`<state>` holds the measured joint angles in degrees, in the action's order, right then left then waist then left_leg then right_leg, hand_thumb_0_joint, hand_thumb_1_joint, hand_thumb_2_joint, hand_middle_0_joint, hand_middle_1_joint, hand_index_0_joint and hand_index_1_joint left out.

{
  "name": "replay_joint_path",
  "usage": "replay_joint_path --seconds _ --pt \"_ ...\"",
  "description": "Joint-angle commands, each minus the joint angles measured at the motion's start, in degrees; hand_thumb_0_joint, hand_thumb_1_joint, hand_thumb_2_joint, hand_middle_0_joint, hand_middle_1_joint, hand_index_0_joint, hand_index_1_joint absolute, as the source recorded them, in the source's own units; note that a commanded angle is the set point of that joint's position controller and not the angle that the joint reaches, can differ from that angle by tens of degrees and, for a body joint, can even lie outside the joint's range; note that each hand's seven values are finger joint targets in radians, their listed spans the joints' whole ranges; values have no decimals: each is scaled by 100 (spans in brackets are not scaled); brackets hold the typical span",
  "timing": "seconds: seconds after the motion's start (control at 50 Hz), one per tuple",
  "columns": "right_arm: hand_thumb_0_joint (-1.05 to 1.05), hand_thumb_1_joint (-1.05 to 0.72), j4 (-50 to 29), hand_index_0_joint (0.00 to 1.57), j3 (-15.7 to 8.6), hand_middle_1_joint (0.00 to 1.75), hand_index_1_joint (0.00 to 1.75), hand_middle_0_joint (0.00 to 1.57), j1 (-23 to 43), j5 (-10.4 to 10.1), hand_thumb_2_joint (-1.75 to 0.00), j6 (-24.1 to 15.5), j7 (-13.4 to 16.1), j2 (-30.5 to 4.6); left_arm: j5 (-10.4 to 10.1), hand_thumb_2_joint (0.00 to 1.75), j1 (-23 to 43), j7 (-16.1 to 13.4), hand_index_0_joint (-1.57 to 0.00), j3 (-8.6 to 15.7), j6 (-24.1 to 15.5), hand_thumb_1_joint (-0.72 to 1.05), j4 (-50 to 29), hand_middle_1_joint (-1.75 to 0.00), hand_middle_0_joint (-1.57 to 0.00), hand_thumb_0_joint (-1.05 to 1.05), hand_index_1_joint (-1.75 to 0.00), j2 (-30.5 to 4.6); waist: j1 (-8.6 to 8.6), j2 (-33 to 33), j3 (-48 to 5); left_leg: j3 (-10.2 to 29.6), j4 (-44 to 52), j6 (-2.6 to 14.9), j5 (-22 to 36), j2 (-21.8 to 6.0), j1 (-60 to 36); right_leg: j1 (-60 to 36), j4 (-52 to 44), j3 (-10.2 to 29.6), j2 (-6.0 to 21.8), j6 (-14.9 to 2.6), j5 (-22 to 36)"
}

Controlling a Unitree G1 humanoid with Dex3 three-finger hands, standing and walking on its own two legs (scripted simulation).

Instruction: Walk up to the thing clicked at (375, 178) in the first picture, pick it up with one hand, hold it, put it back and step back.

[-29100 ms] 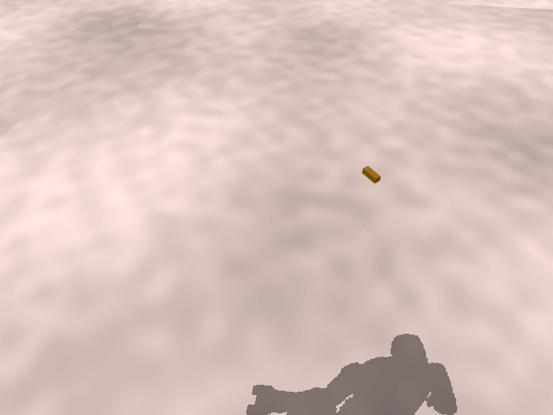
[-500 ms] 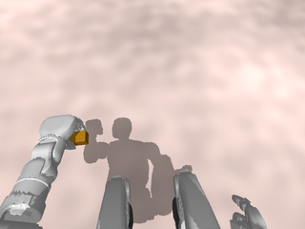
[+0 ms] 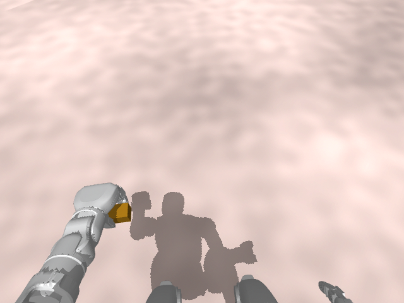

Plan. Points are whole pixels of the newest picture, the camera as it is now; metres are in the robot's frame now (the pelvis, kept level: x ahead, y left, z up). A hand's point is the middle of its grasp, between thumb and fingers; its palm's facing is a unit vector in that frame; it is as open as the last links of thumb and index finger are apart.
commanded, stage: lift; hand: left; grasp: from above
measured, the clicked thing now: (109, 214) +0.35 +0.23 -0.11
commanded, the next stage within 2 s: hold in 0.16 s
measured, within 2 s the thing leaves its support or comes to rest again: neither
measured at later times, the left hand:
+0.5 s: hand (97, 199) +0.34 +0.22 -0.01, palm faces -0.44 -0.05 -0.90, open 6.6 cm
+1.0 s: hand (95, 193) +0.34 +0.22 +0.02, palm faces -0.43 -0.03 -0.90, open 6.6 cm
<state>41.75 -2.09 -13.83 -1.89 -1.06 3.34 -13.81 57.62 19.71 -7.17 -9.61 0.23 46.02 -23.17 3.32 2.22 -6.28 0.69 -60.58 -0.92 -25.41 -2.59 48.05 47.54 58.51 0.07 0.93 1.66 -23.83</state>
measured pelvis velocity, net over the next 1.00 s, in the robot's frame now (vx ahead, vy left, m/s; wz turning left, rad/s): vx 0.03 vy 0.00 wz -0.02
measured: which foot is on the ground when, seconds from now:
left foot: down 0.00-1.00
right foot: down 0.00-1.00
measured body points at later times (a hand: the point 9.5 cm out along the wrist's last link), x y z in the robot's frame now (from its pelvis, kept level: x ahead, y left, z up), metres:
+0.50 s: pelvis +0.03 +0.00 +0.05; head +0.06 -0.01 +0.49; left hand +0.36 +0.22 +0.04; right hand +0.13 -0.26 -0.08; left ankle +0.04 +0.13 -0.67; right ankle +0.05 -0.14 -0.67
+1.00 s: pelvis +0.03 +0.00 +0.06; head +0.05 -0.02 +0.51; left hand +0.36 +0.22 +0.07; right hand +0.16 -0.26 -0.06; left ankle +0.04 +0.13 -0.67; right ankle +0.05 -0.14 -0.67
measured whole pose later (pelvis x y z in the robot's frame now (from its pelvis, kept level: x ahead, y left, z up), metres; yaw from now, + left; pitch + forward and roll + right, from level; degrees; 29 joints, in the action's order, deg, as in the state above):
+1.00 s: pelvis +0.03 +0.00 +0.06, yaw -1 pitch +5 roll +0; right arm 39.3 -2.6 -12.6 -3.2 2.5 2.9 -14.4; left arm 57.5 15.3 0.2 -11.3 -0.7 37.9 -23.2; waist 0.5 2.6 -2.9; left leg -1.9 -36.8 -0.7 -18.2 -1.8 23.0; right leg 24.1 36.8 1.8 1.6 1.8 -17.2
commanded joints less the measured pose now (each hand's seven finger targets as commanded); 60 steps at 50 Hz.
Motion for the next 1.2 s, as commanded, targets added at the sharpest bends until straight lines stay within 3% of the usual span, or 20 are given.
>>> replay_joint_path --seconds 0.0,0.18,0.34,0.42,0.46,0.5,0.68,0.78,0.9,0.98,1.18 --pt "0 -90 -570 20 -309 30 30 20 -128 -15 -90 -148 16 -837 -18 26 1573 -185 -118 401 45 78 -824 -18 -118 0 -18 -1106 -24 -60 -1645 -72 1269 125 1054 322 -1455 -1355 -1332 24 -232 -177 976" --pt "0 -90 -624 20 -318 30 30 20 -48 -39 -90 -114 -4 -827 -46 25 1589 -129 -117 310 41 77 -992 -17 -116 0 -17 -1008 -44 -67 -1455 -93 1899 101 1194 318 -2112 -1788 -1892 32 -237 -181 1077" --pt "0 -90 -635 20 -342 30 30 20 48 -56 -90 -82 -3 -876 -5 23 1706 39 -116 396 -57 76 -1197 -19 -114 0 -17 -1215 -114 13 -1418 -128 2243 81 1481 312 -2540 -2145 -2172 26 -262 -196 1275" --pt "0 -90 -653 20 -315 30 30 20 68 -69 -90 -48 -13 -846 -20 24 1525 139 -119 277 -49 80 -1112 -22 -116 0 -20 -1019 -108 -205 -1280 -142 2337 101 1764 319 -2607 -2330 -2270 29 -266 -182 1560" --pt "0 -90 -668 20 -335 30 30 20 87 -71 -90 -31 -17 -864 -50 26 1529 173 -118 410 -69 79 -1205 -22 -116 0 -20 -1168 -159 -57 -1288 -182 2389 82 1803 326 -2716 -2396 -2326 34 -268 -190 1566" --pt "0 -90 -708 20 -322 30 30 20 130 -82 -90 -14 -23 -853 -29 25 1521 220 -118 323 -58 79 -1269 -21 -116 0 -19 -1078 -167 -135 -1255 -184 2456 90 1875 330 -2769 -2489 -2368 35 -270 -181 1651" --pt "0 -89 -833 20 -319 30 30 20 251 -112 -90 64 -27 -860 -36 22 1407 403 -118 379 -79 81 -1529 -19 -116 0 -17 -1128 -212 -105 -1132 -210 2653 91 1910 334 -2955 -2632 -2523 27 -280 -191 1645" --pt "0 -89 -860 20 -327 30 30 20 252 -119 -90 101 -16 -879 -48 21 1446 495 -117 396 -92 79 -1760 -19 -114 0 -17 -1192 -218 -99 -1272 -230 2686 104 2297 321 -3159 -2789 -2518 23 -277 -181 2002" --pt "0 -90 -959 20 -313 30 30 20 375 -141 -90 142 -14 -857 -25 24 1244 541 -118 371 -97 79 -1755 -19 -116 0 -18 -1102 -311 -83 -1062 -245 2859 99 2059 330 -3195 -2819 -2665 9 -275 -201 1743" --pt "0 -90 -955 20 -317 30 30 20 363 -149 -90 168 -4 -868 -41 26 1323 586 -118 404 -67 79 -1925 -19 -117 0 -18 -1164 -272 -154 -1175 -266 2852 125 2390 327 -3365 -2918 -2696 13 -263 -169 2088" --pt "0 -90 -1065 20 -261 30 30 20 551 -168 -90 209 17 -819 -57 23 1216 685 -118 416 -70 80 -1990 -18 -116 0 -17 -1160 -349 -196 -918 -310 3097 158 1963 358 -3380 -3034 -2969 45 -219 -156 1690"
